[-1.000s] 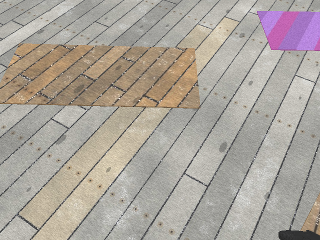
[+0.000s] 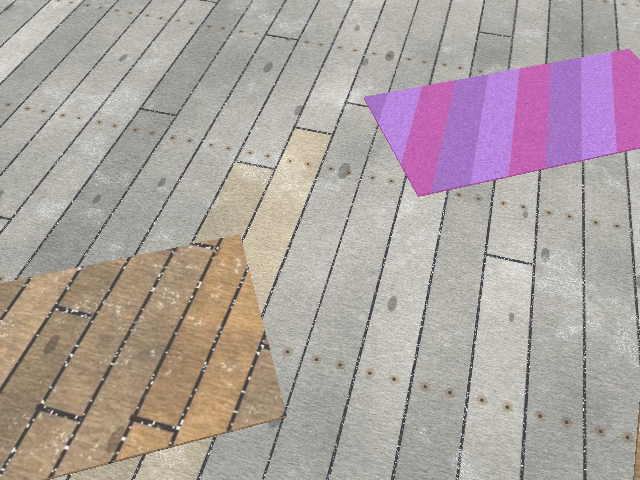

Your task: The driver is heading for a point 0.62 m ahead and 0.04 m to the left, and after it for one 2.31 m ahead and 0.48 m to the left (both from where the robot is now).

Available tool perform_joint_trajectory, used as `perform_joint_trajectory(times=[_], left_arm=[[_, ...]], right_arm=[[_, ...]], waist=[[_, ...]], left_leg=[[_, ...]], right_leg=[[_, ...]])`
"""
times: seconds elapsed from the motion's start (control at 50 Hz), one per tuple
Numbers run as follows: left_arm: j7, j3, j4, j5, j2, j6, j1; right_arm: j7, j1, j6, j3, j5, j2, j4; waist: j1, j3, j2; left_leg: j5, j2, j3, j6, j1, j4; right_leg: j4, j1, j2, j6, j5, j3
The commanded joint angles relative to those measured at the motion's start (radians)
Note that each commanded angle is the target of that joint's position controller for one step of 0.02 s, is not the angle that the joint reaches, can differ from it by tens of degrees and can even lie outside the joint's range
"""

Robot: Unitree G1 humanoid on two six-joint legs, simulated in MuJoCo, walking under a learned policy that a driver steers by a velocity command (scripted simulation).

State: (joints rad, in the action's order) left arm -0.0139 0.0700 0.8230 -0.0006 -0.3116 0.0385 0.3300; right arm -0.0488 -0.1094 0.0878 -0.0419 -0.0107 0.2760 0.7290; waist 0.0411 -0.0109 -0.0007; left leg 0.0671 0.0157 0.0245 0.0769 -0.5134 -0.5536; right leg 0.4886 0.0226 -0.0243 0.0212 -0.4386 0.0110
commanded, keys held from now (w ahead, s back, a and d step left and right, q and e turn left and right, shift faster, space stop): w+q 0.20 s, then w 0.46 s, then no key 0.34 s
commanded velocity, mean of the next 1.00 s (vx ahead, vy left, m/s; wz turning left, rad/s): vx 0.42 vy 0.00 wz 0.19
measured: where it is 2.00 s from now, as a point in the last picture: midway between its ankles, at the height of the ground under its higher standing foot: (316, 420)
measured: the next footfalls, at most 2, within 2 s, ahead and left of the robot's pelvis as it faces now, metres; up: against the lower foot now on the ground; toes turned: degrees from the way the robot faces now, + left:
right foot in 0.48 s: +0.45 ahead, -0.08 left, +0.00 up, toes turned +12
left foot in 0.94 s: +0.63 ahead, +0.19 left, +0.00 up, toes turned +10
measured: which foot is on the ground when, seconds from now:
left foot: down 0.00-0.48, up 0.50-0.92, down 0.94-1.00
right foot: down 0.00-0.00, up 0.02-0.46, down 0.48-0.96, up 0.98-1.00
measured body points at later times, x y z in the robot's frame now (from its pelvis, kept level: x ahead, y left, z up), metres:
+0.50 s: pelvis +0.29 +0.00 +0.01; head +0.31 +0.01 +0.46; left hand +0.47 +0.28 -0.06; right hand +0.35 -0.28 -0.11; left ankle +0.13 +0.09 -0.71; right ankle +0.41 -0.09 -0.72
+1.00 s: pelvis +0.51 +0.06 +0.01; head +0.54 +0.08 +0.46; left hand +0.49 +0.34 -0.13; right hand +0.76 -0.13 -0.07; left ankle +0.60 +0.18 -0.72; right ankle +0.42 -0.09 -0.69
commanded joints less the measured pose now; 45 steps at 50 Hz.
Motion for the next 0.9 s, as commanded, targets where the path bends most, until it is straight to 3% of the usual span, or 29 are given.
perform_joint_trajectory(times=[0.02,0.04,0.06,0.08,0.1,0.14,0.16,0.18,0.2,0.24,0.26,0.32,0.42,0.44,0.46,0.48,0.5,0.52,0.54,0.56,0.58,0.6,0.64,0.66,0.7,0.76,0.84,0.9], left_arm=[[0.002,-0.016,-0.100,-0.017,-0.025,0.042,0.085],[0.018,-0.002,-0.111,0.013,-0.106,0.068,0.020],[0.026,-0.002,-0.140,0.033,-0.117,0.086,-0.075],[0.023,-0.004,-0.156,0.010,-0.111,0.098,-0.139],[0.018,0.005,-0.163,-0.008,-0.111,0.096,-0.140],[0.015,0.008,-0.166,-0.013,-0.102,0.080,-0.113],[0.013,0.005,-0.162,-0.014,-0.089,0.070,-0.101],[0.007,0.004,-0.164,-0.027,-0.075,0.060,-0.131],[0.004,-0.003,-0.181,-0.019,-0.055,0.055,-0.135],[0.007,-0.009,-0.185,-0.017,-0.053,0.059,-0.201],[0.010,-0.015,-0.185,-0.013,-0.032,0.060,-0.232],[0.024,-0.020,-0.206,-0.002,-0.026,0.074,-0.323],[0.038,-0.006,-0.232,0.004,-0.064,0.090,-0.370],[0.039,-0.002,-0.227,0.003,-0.073,0.092,-0.345],[0.034,0.007,-0.209,0.001,-0.085,0.095,-0.267],[0.028,0.025,-0.182,-0.008,-0.125,0.098,-0.142],[0.025,0.044,-0.163,-0.017,-0.197,0.097,0.020],[0.034,0.058,-0.114,-0.001,-0.223,0.081,0.106],[0.037,0.035,-0.114,0.022,-0.137,0.077,0.110],[0.034,0.022,-0.122,0.018,-0.103,0.071,0.041],[0.034,0.013,-0.131,0.005,-0.089,0.064,-0.013],[0.035,0.009,-0.130,-0.004,-0.083,0.063,-0.045],[0.038,-0.001,-0.127,-0.008,-0.056,0.066,-0.067],[0.037,0.004,-0.120,-0.003,-0.076,0.068,-0.070],[0.033,0.007,-0.106,0.003,-0.090,0.069,-0.078],[0.021,0.014,-0.081,0.003,-0.119,0.053,-0.061],[0.012,0.010,-0.033,0.013,-0.122,0.034,-0.003],[0.005,0.012,-0.019,0.019,-0.129,0.020,-0.035]], right_arm=[[0.007,-0.337,0.002,-0.088,-0.013,0.266,0.007],[0.009,-0.319,0.000,-0.064,-0.017,0.193,-0.001],[0.015,-0.267,-0.003,-0.059,-0.007,0.171,-0.017],[0.017,-0.231,-0.005,-0.057,0.000,0.168,-0.025],[0.021,-0.186,-0.008,-0.049,0.007,0.150,-0.037],[0.027,-0.143,-0.012,-0.046,0.011,0.141,-0.059],[0.030,-0.144,-0.012,-0.045,0.005,0.138,-0.062],[0.034,-0.164,-0.011,-0.043,-0.005,0.125,-0.057],[0.041,-0.165,-0.011,-0.057,0.002,0.183,-0.053],[0.052,-0.177,-0.014,-0.055,-0.003,0.164,-0.045],[0.056,-0.192,-0.018,-0.052,-0.005,0.158,-0.037],[0.059,-0.256,-0.022,-0.052,-0.008,0.169,-0.007],[0.061,-0.302,-0.038,-0.053,-0.007,0.171,0.025],[0.062,-0.300,-0.043,-0.053,-0.006,0.170,0.025],[0.061,-0.280,-0.045,-0.053,-0.005,0.174,0.023],[0.059,-0.260,-0.043,-0.042,-0.001,0.145,0.013],[0.059,-0.277,-0.036,-0.023,0.017,0.102,-0.011],[0.057,-0.393,-0.022,-0.005,-0.002,0.047,-0.007],[0.055,-0.336,-0.014,-0.020,-0.014,0.132,-0.002],[0.052,-0.231,-0.011,-0.031,-0.021,0.163,-0.025],[0.050,-0.164,-0.009,-0.029,-0.008,0.152,-0.040],[0.048,-0.148,-0.006,-0.030,0.001,0.138,-0.050],[0.045,-0.174,-0.012,-0.029,0.005,0.107,-0.042],[0.045,-0.187,-0.015,-0.024,0.000,0.088,-0.041],[0.047,-0.137,-0.021,-0.017,0.013,0.071,-0.056],[0.044,-0.070,-0.013,-0.004,0.019,0.040,-0.064],[0.030,0.013,-0.009,-0.010,0.013,0.057,-0.081],[0.024,-0.023,-0.005,-0.026,0.025,0.093,-0.072]], waist=[[-0.113,0.371,-0.299],[-0.142,0.304,-0.191],[-0.143,0.188,-0.115],[-0.129,0.102,-0.024],[-0.084,0.079,0.001],[-0.043,0.056,-0.054],[-0.034,0.051,-0.062],[-0.049,0.038,-0.029],[-0.031,0.035,-0.096],[-0.065,0.012,-0.073],[-0.078,0.015,-0.064],[-0.127,0.005,-0.071],[-0.129,-0.015,-0.093],[-0.112,-0.009,-0.095],[-0.065,0.023,-0.112],[-0.002,0.123,-0.089],[0.049,0.277,0.030],[0.023,0.365,0.309],[0.051,0.275,0.203],[0.053,0.133,0.118],[0.034,0.052,0.035],[0.008,0.014,0.045],[-0.027,0.020,0.067],[-0.042,0.024,0.108],[-0.042,-0.011,0.088],[-0.022,0.022,0.075],[0.004,0.049,0.090],[-0.045,0.065,0.086]], left_leg=[[0.183,-0.350,-0.814,0.327,0.877,0.208],[0.329,-0.331,-0.781,0.272,0.864,0.247],[0.305,-0.297,-0.653,0.232,0.741,0.257],[0.109,-0.254,-0.546,0.207,0.600,0.255],[0.075,-0.235,-0.503,0.205,0.505,0.283],[-0.017,-0.198,-0.463,0.216,0.391,0.322],[-0.054,-0.185,-0.426,0.216,0.357,0.331],[-0.104,-0.141,-0.362,0.188,0.328,0.338],[-0.111,-0.165,-0.377,0.215,0.298,0.345],[-0.104,-0.128,-0.307,0.177,0.264,0.351],[-0.071,-0.103,-0.274,0.155,0.249,0.347],[-0.020,-0.126,-0.290,0.139,0.267,0.337],[-0.091,-0.196,-0.376,0.119,0.455,0.237],[-0.172,-0.195,-0.371,0.109,0.485,0.207],[-0.296,-0.178,-0.365,0.094,0.469,0.138],[-0.376,-0.126,-0.319,0.068,0.423,-0.015],[-0.184,-0.039,-0.242,0.022,0.229,-0.300],[0.442,0.086,-0.157,-0.043,-0.101,-0.592],[0.498,0.031,-0.214,-0.039,-0.227,-0.692],[0.408,-0.011,-0.185,-0.040,-0.270,-0.707],[0.333,-0.050,-0.143,-0.043,-0.252,-0.668],[0.283,-0.077,-0.130,-0.050,-0.231,-0.618],[0.240,-0.108,-0.114,-0.061,-0.152,-0.551],[0.240,-0.114,-0.102,-0.071,-0.134,-0.512],[0.210,-0.111,-0.075,-0.102,-0.128,-0.393],[0.006,-0.077,-0.034,-0.107,-0.012,-0.174],[-0.149,-0.035,-0.050,-0.084,0.070,-0.017],[-0.141,-0.025,-0.063,-0.042,0.159,0.079]], right_leg=[[0.791,-0.655,-0.078,-0.034,-0.085,-0.039],[0.871,-0.774,-0.010,-0.014,-0.084,-0.148],[0.843,-0.805,0.033,0.000,-0.005,-0.133],[0.754,-0.775,0.065,0.003,0.044,-0.115],[0.673,-0.735,0.094,-0.005,0.093,-0.114],[0.588,-0.654,0.107,-0.027,0.109,-0.111],[0.547,-0.641,0.108,-0.041,0.113,-0.099],[0.518,-0.628,0.101,-0.046,0.157,-0.078],[0.441,-0.635,0.092,-0.065,0.197,-0.075],[0.288,-0.604,0.091,-0.085,0.358,-0.072],[0.215,-0.563,0.076,-0.088,0.418,-0.059],[0.090,-0.511,0.053,-0.083,0.570,-0.055],[-0.011,-0.539,0.041,-0.023,0.425,-0.061],[-0.032,-0.511,0.028,-0.006,0.385,-0.044],[-0.065,-0.392,0.016,0.022,0.392,-0.028],[-0.049,-0.192,0.063,0.069,0.428,-0.064],[-0.001,0.116,0.234,0.163,0.469,-0.267],[-0.096,0.367,0.404,0.293,0.246,-0.657],[-0.159,0.322,0.398,0.264,0.038,-0.718],[-0.187,0.194,0.364,0.227,0.050,-0.591],[-0.219,0.069,0.319,0.207,0.152,-0.489],[-0.242,-0.013,0.298,0.215,0.250,-0.441],[-0.286,-0.092,0.239,0.203,0.356,-0.345],[-0.299,-0.124,0.244,0.218,0.389,-0.321],[-0.299,-0.167,0.234,0.224,0.684,-0.226],[-0.269,-0.205,0.178,0.174,0.897,-0.095],[-0.221,-0.143,0.186,0.146,0.832,-0.090],[-0.112,-0.109,0.199,0.110,0.770,-0.120]])
Keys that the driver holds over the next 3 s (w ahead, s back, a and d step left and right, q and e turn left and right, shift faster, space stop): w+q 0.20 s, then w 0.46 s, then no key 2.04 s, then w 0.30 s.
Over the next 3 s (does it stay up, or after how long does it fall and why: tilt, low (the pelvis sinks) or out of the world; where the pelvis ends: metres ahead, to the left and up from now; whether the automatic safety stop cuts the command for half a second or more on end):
stays up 0.64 0.09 0.01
